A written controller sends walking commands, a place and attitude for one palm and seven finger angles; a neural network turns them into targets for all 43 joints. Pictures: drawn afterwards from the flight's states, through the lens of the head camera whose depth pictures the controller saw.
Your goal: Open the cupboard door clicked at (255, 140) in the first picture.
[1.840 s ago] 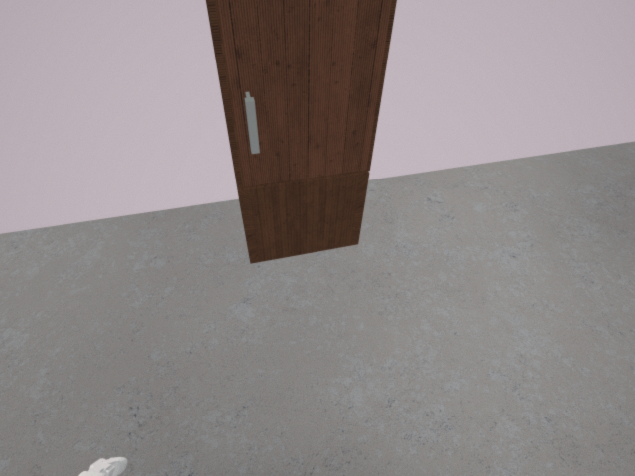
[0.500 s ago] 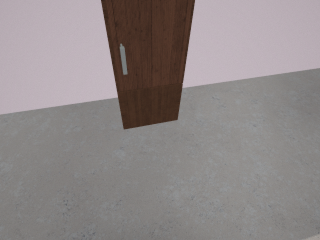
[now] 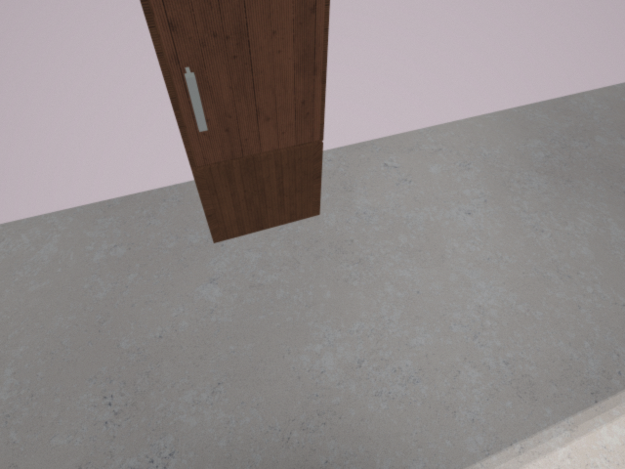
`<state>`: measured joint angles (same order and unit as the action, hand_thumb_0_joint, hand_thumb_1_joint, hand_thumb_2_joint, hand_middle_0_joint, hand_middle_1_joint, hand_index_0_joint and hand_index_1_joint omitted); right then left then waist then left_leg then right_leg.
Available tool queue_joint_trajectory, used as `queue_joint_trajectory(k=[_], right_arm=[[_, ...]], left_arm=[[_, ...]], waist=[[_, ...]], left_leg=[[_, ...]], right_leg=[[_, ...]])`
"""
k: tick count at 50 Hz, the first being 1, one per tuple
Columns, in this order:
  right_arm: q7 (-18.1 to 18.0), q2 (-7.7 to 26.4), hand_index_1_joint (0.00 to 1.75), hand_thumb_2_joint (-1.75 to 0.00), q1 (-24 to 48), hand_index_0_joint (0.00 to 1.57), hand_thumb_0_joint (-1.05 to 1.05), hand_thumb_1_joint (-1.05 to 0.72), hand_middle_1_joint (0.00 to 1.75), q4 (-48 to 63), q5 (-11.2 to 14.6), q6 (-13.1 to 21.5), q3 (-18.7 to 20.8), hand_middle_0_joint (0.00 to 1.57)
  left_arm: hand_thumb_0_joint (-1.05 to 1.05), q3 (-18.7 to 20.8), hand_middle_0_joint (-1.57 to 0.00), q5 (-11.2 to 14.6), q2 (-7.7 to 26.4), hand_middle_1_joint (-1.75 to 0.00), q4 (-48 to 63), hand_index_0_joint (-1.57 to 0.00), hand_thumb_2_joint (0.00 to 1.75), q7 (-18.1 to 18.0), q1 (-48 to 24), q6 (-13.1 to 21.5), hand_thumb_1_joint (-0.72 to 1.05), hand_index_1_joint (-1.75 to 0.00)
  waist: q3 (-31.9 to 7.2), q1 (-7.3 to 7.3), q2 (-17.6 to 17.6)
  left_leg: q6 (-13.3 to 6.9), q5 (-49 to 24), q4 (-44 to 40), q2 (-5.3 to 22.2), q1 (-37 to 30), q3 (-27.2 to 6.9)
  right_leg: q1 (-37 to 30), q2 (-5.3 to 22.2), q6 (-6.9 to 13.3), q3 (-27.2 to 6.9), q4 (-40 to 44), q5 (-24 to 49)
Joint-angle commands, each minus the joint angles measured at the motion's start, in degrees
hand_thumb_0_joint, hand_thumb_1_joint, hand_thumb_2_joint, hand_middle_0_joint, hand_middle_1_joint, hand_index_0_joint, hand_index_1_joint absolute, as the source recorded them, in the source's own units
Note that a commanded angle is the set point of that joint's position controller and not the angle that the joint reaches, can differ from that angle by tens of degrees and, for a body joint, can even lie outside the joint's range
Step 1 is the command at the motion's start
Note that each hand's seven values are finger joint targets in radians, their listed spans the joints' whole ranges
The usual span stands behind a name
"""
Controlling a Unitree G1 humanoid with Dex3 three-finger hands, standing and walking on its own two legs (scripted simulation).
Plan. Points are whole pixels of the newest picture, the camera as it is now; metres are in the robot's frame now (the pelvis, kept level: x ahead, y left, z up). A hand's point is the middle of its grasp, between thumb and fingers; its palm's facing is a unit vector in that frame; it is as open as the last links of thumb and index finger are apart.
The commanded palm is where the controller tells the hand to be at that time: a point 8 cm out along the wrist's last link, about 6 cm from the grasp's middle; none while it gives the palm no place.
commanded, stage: walk to a spot facing it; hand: left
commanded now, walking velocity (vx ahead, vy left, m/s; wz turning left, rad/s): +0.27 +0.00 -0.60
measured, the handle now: (195, 99) +0.97 +0.40 -0.10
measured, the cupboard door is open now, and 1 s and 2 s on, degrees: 0 0 0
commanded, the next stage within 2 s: none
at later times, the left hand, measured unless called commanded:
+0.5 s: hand out of the picture +0.08 +0.20 -0.16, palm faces -0.10 -0.98 -0.19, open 7.4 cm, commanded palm none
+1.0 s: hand (257, 277) +0.47 +0.15 -0.16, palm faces -0.53 -0.83 -0.17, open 7.4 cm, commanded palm none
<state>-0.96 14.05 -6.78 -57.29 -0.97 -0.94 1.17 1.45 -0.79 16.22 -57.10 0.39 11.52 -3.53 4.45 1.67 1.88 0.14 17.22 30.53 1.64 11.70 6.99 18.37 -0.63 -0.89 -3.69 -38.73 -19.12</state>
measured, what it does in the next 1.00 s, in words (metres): walks ahead, turning right: left foot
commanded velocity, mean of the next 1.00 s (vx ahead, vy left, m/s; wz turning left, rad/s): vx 0.17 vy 0.00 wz -0.60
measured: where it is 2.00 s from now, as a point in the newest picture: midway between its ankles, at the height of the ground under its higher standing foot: (305, 419)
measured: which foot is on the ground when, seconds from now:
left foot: down 0.00-0.08, up 0.10-0.54, down 0.56-1.00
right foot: down 0.00-0.58, up 0.60-1.00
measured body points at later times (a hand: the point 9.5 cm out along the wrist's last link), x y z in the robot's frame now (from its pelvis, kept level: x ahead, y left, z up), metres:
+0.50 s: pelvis +0.11 +0.01 +0.01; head +0.13 +0.02 +0.46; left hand +0.09 +0.25 -0.14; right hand +0.18 -0.26 -0.12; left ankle +0.20 +0.13 -0.70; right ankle +0.01 -0.10 -0.73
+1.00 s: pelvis +0.26 +0.05 +0.00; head +0.31 +0.05 +0.45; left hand +0.50 +0.19 -0.15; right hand +0.10 -0.14 -0.13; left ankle +0.22 +0.12 -0.73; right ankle +0.24 -0.09 -0.67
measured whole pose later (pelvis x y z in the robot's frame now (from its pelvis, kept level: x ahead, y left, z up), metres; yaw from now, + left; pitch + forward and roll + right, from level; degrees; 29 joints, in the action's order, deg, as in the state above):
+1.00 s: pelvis +0.26 +0.05 +0.00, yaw -33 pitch -1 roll -2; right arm -2.3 9.8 -21.7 -58.8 -1.6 1.8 1.9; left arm 5.5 -1.7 13.4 -52.3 1.6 6.9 -4.1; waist 4.7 -1.8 2.2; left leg -3.4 22.7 26.6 3.4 3.4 20.6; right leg 32.8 3.2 -2.9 4.5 -57.6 -13.4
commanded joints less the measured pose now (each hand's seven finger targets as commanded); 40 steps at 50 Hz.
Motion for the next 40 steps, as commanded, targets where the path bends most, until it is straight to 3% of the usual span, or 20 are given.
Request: queue_joint_trajectory(k=[1, 2, 3, 4, 5, 6, 8, 12, 15, 22, 24, 26, 27, 28, 29, 30, 31, 33, 35, 40], right_arm=[[-0.4, 12.7, 0.30, -0.90, 2.8, 0.20, 0.00, -0.90, 0.30, 5.7, -0.1, 0.8, 3.8, 0.20], [-0.1, 12.3, 0.30, -0.90, 4.4, 0.20, 0.00, -0.90, 0.30, 6.1, -0.3, 0.5, 3.8, 0.20], [0.3, 10.8, 0.30, -0.90, 5.4, 0.20, 0.00, -0.90, 0.30, 6.8, -0.2, 0.0, 3.5, 0.20], [0.7, 4.7, 0.30, -0.90, 4.5, 0.20, 0.00, -0.90, 0.30, 9.0, 0.3, -0.4, 2.4, 0.20], [0.9, 6.4, 0.30, -0.90, 8.1, 0.20, 0.00, -0.90, 0.30, 11.2, -0.3, 0.2, 2.4, 0.20], [1.3, 7.5, 0.30, -0.90, 6.4, 0.20, 0.00, -0.90, 0.30, 10.8, -0.2, 0.5, 3.0, 0.20], [1.8, 7.4, 0.30, -0.90, 3.3, 0.20, 0.00, -0.90, 0.30, 8.4, -0.4, 1.3, 3.5, 0.20], [1.8, 4.7, 0.30, -0.90, 0.7, 0.20, 0.00, -0.90, 0.30, 7.3, -0.5, 1.9, 3.2, 0.20], [1.7, 3.2, 0.30, -0.90, 2.0, 0.20, 0.00, -0.90, 0.30, 8.2, -0.4, 2.3, 3.0, 0.20], [1.9, 1.9, 0.30, -0.90, 7.4, 0.20, 0.00, -0.90, 0.30, 11.6, 0.2, 3.4, 2.7, 0.20], [1.8, 1.8, 0.30, -0.90, 5.7, 0.20, 0.00, -0.90, 0.30, 11.7, 0.5, 3.9, 2.7, 0.20], [1.1, 3.0, 0.30, -0.90, -1.2, 0.20, 0.00, -0.90, 0.30, 9.6, 0.6, 4.5, 3.0, 0.20], [0.1, 5.7, 0.30, -0.90, -9.0, 0.20, 0.00, -0.90, 0.30, 7.0, 0.5, 4.9, 3.6, 0.20], [-0.5, 12.6, 0.30, -0.90, -17.8, 0.20, 0.00, -0.90, 0.30, 4.6, -0.1, 5.2, 5.3, 0.20], [-0.4, 15.2, 0.30, -0.90, -22.1, 0.20, 0.00, -0.90, 0.30, 4.1, -0.3, 4.9, 5.4, 0.20], [-0.4, 13.2, 0.30, -0.90, -18.8, 0.20, 0.00, -0.90, 0.30, 5.0, -0.3, 4.2, 4.7, 0.20], [-0.4, 8.7, 0.30, -0.90, -13.7, 0.20, 0.00, -0.90, 0.30, 5.7, -0.3, 4.3, 3.7, 0.20], [-0.6, 4.0, 0.30, -0.90, -8.4, 0.20, 0.00, -0.90, 0.30, 6.6, 0.1, 5.0, 1.8, 0.20], [-0.9, 2.5, 0.30, -0.90, -9.4, 0.20, 0.00, -0.90, 0.30, 5.4, 0.0, 5.4, 1.5, 0.20], [-1.5, 1.7, 0.30, -0.90, -11.9, 0.20, 0.00, -0.90, 0.30, 4.1, 0.1, 5.0, 1.6, 0.20]], left_arm=[[0.00, 2.6, -0.20, -0.4, 5.2, -0.30, 5.5, -0.20, 0.90, 0.7, 4.8, 0.8, 0.90, -0.30], [0.00, 2.9, -0.20, -0.7, 4.9, -0.30, 4.5, -0.20, 0.90, 1.1, 8.7, 1.1, 0.90, -0.30], [0.00, 3.5, -0.20, -1.1, 6.5, -0.30, 3.1, -0.20, 0.90, 1.1, 13.5, 1.6, 0.90, -0.30], [0.00, 4.6, -0.20, -1.9, 12.6, -0.30, 3.2, -0.20, 0.90, 0.1, 16.2, 2.8, 0.90, -0.30], [0.00, 4.3, -0.20, -0.7, 13.0, -0.30, 4.1, -0.20, 0.90, -1.0, 17.0, 3.1, 0.90, -0.30], [0.00, 4.4, -0.20, -0.6, 12.0, -0.30, 5.3, -0.20, 0.90, -1.1, 12.9, 3.5, 0.90, -0.30], [0.00, 3.8, -0.20, -0.4, 8.7, -0.30, 6.2, -0.20, 0.90, -0.9, 8.5, 4.7, 0.90, -0.30], [0.00, 3.3, -0.20, -0.1, 5.7, -0.30, 4.4, -0.20, 0.90, -0.5, 12.3, 6.6, 0.90, -0.30], [0.00, 3.5, -0.20, -0.4, 4.8, -0.30, 3.0, -0.20, 0.90, -0.7, 15.6, 7.1, 0.90, -0.30], [0.00, 3.8, -0.20, -1.0, 5.0, -0.30, 2.1, -0.20, 0.90, -1.0, 16.1, 6.6, 0.90, -0.30], [0.00, 4.2, -0.20, -1.1, 5.8, -0.30, 2.6, -0.20, 0.90, -1.0, 14.2, 6.3, 0.90, -0.30], [0.00, 4.5, -0.20, -0.7, 5.9, -0.30, 3.3, -0.20, 0.90, -1.0, 11.2, 6.1, 0.90, -0.30], [0.00, 4.6, -0.20, -0.4, 4.4, -0.30, 3.8, -0.20, 0.90, -0.9, 10.2, 6.1, 0.90, -0.30], [0.00, 4.4, -0.20, 0.3, 1.2, -0.30, 4.3, -0.20, 0.90, -0.3, 11.6, 5.9, 0.90, -0.30], [0.00, 4.0, -0.20, 0.3, -0.6, -0.30, 5.5, -0.20, 0.90, 0.1, 11.9, 6.3, 0.90, -0.30], [0.00, 4.5, -0.20, -0.2, 1.1, -0.30, 5.8, -0.20, 0.90, 0.1, 8.7, 6.1, 0.90, -0.30], [0.00, 4.7, -0.20, -0.6, 1.2, -0.30, 4.9, -0.20, 0.90, 0.2, 7.8, 5.5, 0.90, -0.30], [0.00, 4.6, -0.20, -1.1, 0.5, -0.30, 4.4, -0.20, 0.90, 1.5, 7.3, 4.4, 0.90, -0.30], [0.00, 4.4, -0.20, -1.1, -1.5, -0.30, 3.8, -0.20, 0.90, 1.6, 9.3, 2.9, 0.90, -0.30], [0.00, 4.5, -0.20, -1.3, -2.4, -0.30, 5.6, -0.20, 0.90, 1.5, 6.1, 0.8, 0.90, -0.30]], waist=[[-5.9, 1.30, -12.1], [-5.4, 3.56, -9.1], [-4.9, 6.21, 0.1], [-1.5, 6.57, 22.8], [2.4, 6.60, 18.0], [3.9, 3.21, 11.5], [1.6, 0.40, 4.0], [-2.5, -0.31, 1.7], [-3.7, 0.61, 2.7], [-1.0, 2.42, 6.2], [-1.7, 1.70, 8.0], [-3.3, -1.77, 7.1], [-6.8, -5.02, 2.3], [-14.3, -7.91, -13.9], [-14.9, -7.62, -21.6], [-8.9, -7.09, -13.3], [-4.8, -4.43, -10.9], [1.1, -1.04, -8.6], [0.1, 0.34, -10.9], [-1.1, 0.31, -9.4]], left_leg=[[-8.5, -2.7, -9.2, 19.7, 3.3, -11.1], [-6.0, 5.8, -4.1, 16.9, 8.4, -8.1], [-2.3, 16.0, 7.3, 11.1, 15.9, -3.5], [2.6, 23.1, 29.6, 0.5, 30.4, 2.4], [1.9, 18.5, 35.4, -0.2, 32.3, -6.3], [1.3, 10.4, 36.2, 2.7, 31.3, -9.2], [1.7, 3.0, 36.6, 4.2, 27.4, -8.6], [3.4, -3.5, 32.8, 4.2, 26.8, -7.1], [4.0, -3.7, 29.5, 4.1, 28.3, -6.2], [3.6, -0.7, 14.6, 2.3, 22.5, -4.8], [2.9, 1.3, 8.7, 1.0, 15.8, -4.3], [2.4, -3.1, -1.1, -0.3, 2.0, -3.5], [1.4, -4.6, -6.1, 1.5, -11.9, -5.0], [-1.4, 1.1, -8.7, 16.2, -26.2, -20.5], [-5.7, -0.2, -14.5, 28.5, -26.7, -35.5], [-8.5, -1.1, -16.2, 29.3, -17.3, -34.8], [-6.7, -2.7, -17.5, 25.6, -9.9, -28.3], [-4.5, -14.9, -16.7, 20.5, -0.6, -16.2], [-2.0, -30.4, -14.4, 16.8, 0.0, -5.9], [-1.2, -38.0, -12.9, 15.5, -3.3, 1.1]], right_leg=[[-2.9, 3.6, 0.3, 2.0, -7.8, -9.5], [-9.1, 2.5, 0.5, 3.7, -1.9, -5.7], [-14.4, 3.2, 1.5, -0.1, 8.1, -5.8], [-15.4, 17.0, 6.2, -27.7, 25.4, -18.5], [-8.7, 21.0, 9.0, -39.4, 34.0, -19.6], [-7.0, 19.7, 10.5, -34.6, 34.5, -23.8], [-5.5, 15.6, 9.9, -29.1, 31.1, -19.2], [-12.2, 11.8, 10.4, -18.1, 26.5, 4.5], [-16.1, 11.4, 11.2, -17.0, 25.2, 11.9], [-13.3, 11.4, 11.9, -19.3, 23.8, 13.0], [-11.0, 10.8, 11.2, -19.3, 21.1, 15.5], [-4.8, 7.9, 8.9, -17.1, 15.1, 16.8], [1.4, 4.0, 6.9, -14.0, 6.3, 19.0], [11.6, -2.6, 4.0, -6.9, -10.2, 2.9], [20.9, -4.6, 1.2, -0.2, -25.1, -14.7], [20.2, -0.3, 1.3, -1.7, -30.5, -13.2], [19.6, 1.8, 0.7, -1.2, -33.7, -8.4], [16.6, 4.6, -0.1, 1.8, -34.2, -2.6], [14.7, 4.0, -1.0, 2.9, -34.9, 1.7], [18.4, 4.0, -1.9, 4.3, -33.7, 7.9]])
